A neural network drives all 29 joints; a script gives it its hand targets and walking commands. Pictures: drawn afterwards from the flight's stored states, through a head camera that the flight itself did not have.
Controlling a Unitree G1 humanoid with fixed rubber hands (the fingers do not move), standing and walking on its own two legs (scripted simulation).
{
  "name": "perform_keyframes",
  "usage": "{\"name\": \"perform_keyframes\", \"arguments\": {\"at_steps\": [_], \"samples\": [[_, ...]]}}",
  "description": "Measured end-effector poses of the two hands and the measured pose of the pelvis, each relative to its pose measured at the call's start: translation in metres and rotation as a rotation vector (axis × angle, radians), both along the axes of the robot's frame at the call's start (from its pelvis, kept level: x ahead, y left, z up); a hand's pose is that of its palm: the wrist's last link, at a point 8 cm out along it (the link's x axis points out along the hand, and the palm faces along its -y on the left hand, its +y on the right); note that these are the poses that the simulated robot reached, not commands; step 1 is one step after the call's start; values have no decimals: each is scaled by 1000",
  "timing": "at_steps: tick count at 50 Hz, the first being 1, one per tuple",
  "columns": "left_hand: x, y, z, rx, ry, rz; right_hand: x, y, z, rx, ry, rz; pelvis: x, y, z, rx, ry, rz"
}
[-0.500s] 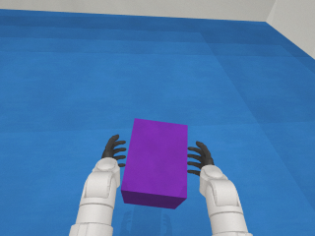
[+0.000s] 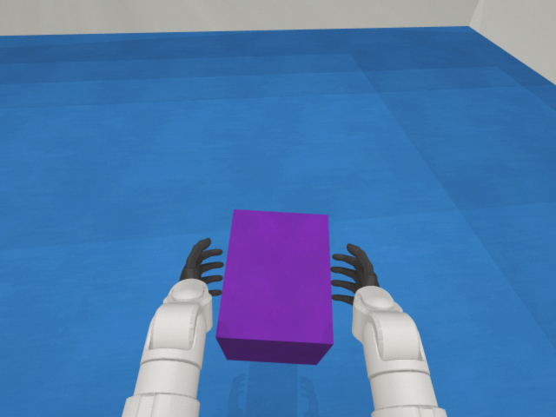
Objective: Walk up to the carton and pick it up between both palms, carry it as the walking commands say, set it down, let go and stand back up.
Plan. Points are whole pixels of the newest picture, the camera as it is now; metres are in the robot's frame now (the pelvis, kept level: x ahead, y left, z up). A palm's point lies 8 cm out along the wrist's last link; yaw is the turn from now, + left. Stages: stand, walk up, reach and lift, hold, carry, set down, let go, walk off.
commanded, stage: carry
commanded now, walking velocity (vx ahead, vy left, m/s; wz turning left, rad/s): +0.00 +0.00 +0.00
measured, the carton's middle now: (276, 289) +0.37 +0.01 -0.05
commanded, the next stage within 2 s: hold in 1.12 s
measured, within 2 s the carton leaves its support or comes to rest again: neither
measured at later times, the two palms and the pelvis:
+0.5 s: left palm (173, 343) +0.23 +0.14 +0.05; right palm (370, 338) +0.24 -0.11 +0.06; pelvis -0.07 +0.00 +0.00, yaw +1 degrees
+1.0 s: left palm (173, 352) +0.21 +0.13 +0.05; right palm (375, 342) +0.23 -0.11 +0.06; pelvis -0.08 +0.00 +0.00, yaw +1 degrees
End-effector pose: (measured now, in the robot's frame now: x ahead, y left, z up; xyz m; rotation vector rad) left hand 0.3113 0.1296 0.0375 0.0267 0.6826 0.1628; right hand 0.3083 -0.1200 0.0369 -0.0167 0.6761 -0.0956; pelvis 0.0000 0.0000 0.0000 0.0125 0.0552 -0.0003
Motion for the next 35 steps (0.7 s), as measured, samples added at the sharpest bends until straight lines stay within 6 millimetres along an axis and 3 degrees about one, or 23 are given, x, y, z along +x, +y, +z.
{"name": "perform_keyframes", "arguments": {"at_steps": [23,35], "samples": [[-78,8,9,-18,1,21,-68,9,19,-32,-33,28,-65,2,2,-12,-87,11],[-99,9,12,-21,14,22,-83,11,27,-56,-40,30,-84,3,3,-13,-103,12]]}}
